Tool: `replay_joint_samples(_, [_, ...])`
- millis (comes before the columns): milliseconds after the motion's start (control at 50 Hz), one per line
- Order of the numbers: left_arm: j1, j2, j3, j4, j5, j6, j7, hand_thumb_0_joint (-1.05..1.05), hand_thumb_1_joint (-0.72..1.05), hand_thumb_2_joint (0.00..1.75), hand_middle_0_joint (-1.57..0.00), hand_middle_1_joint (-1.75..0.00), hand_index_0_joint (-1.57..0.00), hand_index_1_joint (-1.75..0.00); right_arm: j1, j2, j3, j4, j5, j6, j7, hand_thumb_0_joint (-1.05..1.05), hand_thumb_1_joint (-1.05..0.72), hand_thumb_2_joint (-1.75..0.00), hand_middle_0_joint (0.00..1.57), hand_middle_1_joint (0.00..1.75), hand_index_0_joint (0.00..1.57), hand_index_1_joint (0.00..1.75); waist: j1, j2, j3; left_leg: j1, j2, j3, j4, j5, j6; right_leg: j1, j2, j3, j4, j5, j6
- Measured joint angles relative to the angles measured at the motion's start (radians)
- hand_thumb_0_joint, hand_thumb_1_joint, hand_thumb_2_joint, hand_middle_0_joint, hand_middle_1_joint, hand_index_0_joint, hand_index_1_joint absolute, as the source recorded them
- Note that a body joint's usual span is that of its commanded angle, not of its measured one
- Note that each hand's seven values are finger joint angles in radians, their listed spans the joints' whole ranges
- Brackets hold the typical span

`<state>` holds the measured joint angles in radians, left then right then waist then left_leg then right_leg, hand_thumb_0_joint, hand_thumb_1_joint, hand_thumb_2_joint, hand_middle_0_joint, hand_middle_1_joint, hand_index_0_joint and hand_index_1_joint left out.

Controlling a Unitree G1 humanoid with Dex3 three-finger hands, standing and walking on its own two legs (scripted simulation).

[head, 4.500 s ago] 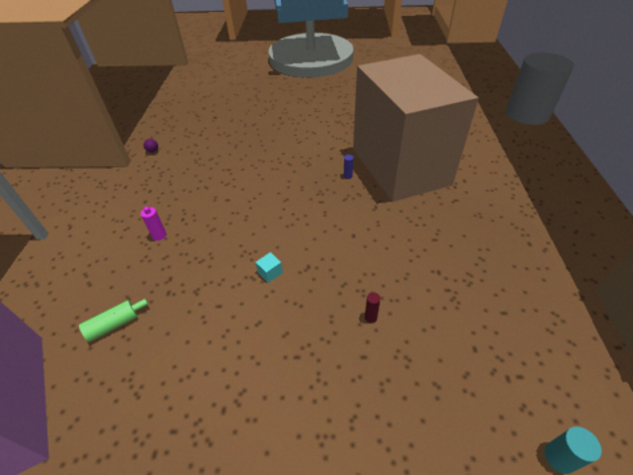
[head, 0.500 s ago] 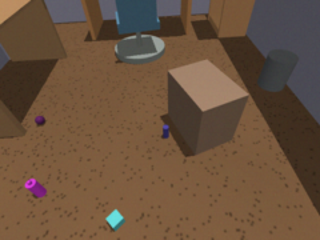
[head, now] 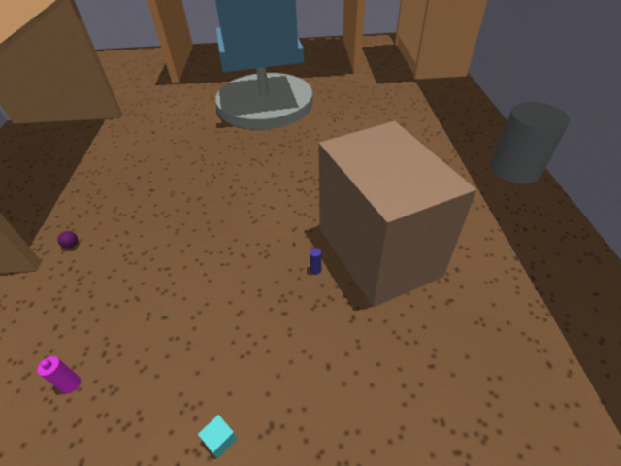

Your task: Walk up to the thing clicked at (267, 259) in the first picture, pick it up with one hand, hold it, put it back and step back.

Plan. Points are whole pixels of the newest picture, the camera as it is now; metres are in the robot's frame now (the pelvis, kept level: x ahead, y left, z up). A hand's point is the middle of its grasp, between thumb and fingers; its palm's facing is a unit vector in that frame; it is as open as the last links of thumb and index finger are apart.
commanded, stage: stand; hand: left
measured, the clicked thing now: (218, 436) +0.39 +0.32 -0.75
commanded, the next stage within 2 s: walk up in 1.94 s
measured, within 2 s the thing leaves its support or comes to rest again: neither
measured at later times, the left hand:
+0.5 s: hand out of the picture +0.09 +0.24 -0.15, palm faces -0.03 -0.94 -0.35, open 7.4 cm
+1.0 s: hand out of the picture +0.09 +0.24 -0.15, palm faces -0.03 -0.94 -0.35, open 7.4 cm
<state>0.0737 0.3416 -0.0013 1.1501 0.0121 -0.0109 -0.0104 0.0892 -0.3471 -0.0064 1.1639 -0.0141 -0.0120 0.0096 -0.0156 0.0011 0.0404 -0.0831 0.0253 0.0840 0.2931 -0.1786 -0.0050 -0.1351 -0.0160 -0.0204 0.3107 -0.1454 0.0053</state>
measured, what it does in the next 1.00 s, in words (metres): stands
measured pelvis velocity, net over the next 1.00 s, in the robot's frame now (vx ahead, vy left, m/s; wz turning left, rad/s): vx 0.01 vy -0.01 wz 0.02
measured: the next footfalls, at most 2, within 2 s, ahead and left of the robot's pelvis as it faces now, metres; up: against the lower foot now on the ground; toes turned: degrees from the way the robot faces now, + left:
none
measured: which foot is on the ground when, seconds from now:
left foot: down 0.00-1.00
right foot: down 0.00-1.00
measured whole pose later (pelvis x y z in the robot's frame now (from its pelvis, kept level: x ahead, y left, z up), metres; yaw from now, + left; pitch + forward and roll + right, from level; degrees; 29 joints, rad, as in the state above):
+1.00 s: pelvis +0.01 -0.01 +0.00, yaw +1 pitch -2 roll +0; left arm 0.10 0.35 -0.01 1.14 0.01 -0.01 -0.01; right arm 0.11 -0.35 0.00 1.15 -0.01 -0.01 0.01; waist -0.01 0.01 0.04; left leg -0.07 0.04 0.06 0.29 -0.19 -0.02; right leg -0.11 0.00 -0.04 0.30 -0.16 -0.01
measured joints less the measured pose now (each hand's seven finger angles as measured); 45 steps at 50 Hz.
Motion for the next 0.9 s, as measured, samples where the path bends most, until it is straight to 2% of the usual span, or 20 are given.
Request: replay_joint_samples(900, [0.03, 0.008, -0.008, -0.011, 0.0, -0.003, 0.004, 0.0, 0.9, 0.9, -0.2, -0.3, -0.21, -0.3, 0.018, -0.002, 0.002, -0.016, 0.0, 0.004, -0.001, 0.01, -0.9, -0.9, 0.2, 0.3, 0.2, 0.3, 0.005, 0.008, -0.004, 0.016, 0.017, -0.02, -0.004, -0.01, -0.017, 0.026, 0.016, -0.02, -0.012, -0.013, -0.016])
